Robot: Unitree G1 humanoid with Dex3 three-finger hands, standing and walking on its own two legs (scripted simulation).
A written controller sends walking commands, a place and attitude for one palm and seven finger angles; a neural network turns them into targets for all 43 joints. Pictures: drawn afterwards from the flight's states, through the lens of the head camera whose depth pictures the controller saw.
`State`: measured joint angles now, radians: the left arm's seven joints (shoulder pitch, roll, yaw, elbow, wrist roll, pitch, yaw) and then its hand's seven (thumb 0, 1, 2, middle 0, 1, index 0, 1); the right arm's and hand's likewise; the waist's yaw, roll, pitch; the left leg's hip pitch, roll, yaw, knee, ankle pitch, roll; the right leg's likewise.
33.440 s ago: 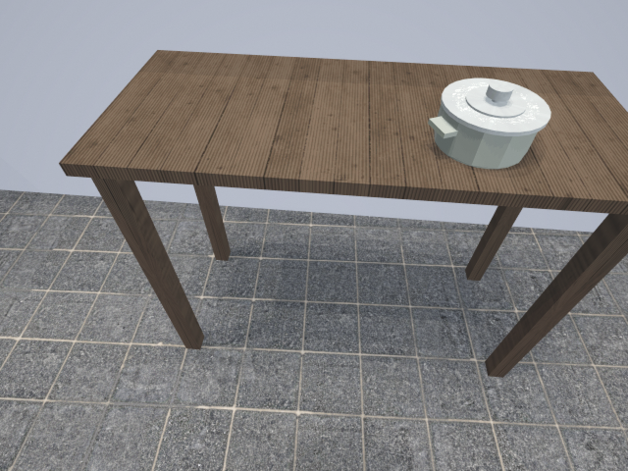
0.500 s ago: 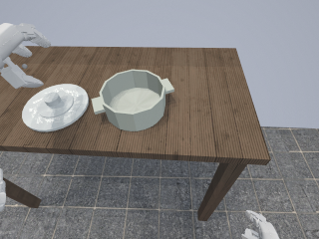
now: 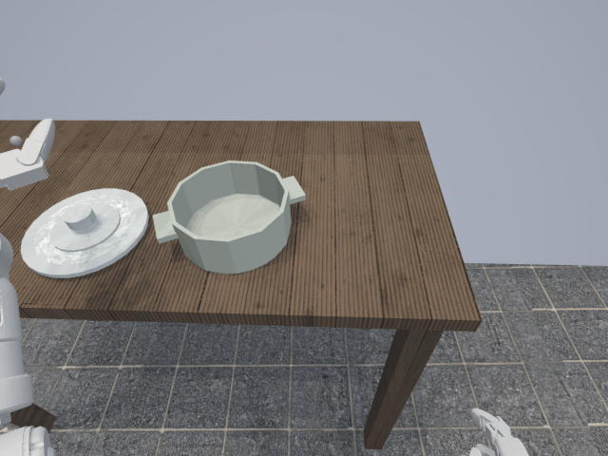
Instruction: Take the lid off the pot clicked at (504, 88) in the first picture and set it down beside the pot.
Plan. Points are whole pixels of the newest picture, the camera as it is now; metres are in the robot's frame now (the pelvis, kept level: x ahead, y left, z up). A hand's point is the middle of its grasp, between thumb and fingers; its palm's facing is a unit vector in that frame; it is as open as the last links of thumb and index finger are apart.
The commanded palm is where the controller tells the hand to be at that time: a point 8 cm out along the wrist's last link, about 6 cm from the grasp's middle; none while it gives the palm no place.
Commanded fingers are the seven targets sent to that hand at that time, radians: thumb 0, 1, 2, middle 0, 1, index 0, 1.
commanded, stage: draw the hand back to the body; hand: left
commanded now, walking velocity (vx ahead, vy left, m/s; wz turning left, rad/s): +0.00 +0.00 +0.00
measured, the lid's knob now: (79, 217) +0.42 +0.39 +0.08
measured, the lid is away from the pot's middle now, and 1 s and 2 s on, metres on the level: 0.24 0.24 0.24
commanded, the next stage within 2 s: step back with the hand held close in 1.22 s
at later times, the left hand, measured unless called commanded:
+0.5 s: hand out of the picture +0.25 +0.28 +0.28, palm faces +0.56 -0.81 -0.19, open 7.7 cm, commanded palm +0.19 +0.31 +0.27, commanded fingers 0.00 0.90 0.90 -0.20 -0.30 -0.20 -0.30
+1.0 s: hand out of the picture +0.17 +0.27 +0.26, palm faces +0.51 -0.82 -0.27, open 7.4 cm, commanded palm +0.11 +0.30 +0.26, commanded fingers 0.00 0.90 0.90 -0.20 -0.30 -0.20 -0.30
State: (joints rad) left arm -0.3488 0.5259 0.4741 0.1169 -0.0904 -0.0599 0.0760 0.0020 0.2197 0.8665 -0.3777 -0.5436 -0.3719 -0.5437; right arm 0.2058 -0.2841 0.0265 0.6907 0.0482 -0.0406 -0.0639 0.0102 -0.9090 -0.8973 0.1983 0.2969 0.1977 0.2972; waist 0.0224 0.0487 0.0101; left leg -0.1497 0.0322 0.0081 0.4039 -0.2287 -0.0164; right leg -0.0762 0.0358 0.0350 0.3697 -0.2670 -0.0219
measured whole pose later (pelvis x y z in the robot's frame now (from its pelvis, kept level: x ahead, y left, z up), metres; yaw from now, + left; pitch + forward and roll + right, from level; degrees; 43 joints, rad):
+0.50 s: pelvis -0.01 +0.00 +0.00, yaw +0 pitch -4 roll +0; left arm -0.08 0.42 0.48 -0.21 -0.13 -0.09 0.08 0.01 0.81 0.89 -0.23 -0.33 -0.22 -0.33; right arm 0.13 -0.23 0.03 0.69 0.02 -0.08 -0.07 0.01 -0.91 -0.90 0.20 0.30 0.20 0.30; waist 0.06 0.06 0.02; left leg -0.10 0.03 0.00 0.38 -0.21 -0.02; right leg -0.03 0.04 0.03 0.35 -0.25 -0.02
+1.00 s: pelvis -0.02 +0.02 +0.00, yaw +0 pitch -6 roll -1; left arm 0.25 0.38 0.44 -0.53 -0.13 -0.12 0.07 0.01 0.89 0.90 -0.21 -0.30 -0.21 -0.30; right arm 0.14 -0.21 0.03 0.69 0.00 -0.10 -0.06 0.01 -0.91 -0.90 0.20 0.30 0.20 0.30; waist 0.07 0.05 0.02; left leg -0.10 0.02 0.01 0.40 -0.21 0.00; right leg -0.01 0.02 0.03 0.34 -0.23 0.00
